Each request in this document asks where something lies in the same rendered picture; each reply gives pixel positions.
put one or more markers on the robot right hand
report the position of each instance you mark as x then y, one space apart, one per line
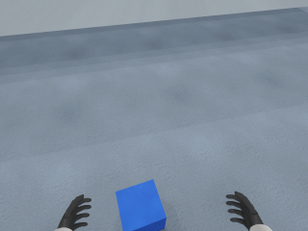
248 212

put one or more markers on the robot left hand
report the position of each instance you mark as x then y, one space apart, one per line
70 216

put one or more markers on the carton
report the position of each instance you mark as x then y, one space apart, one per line
140 208

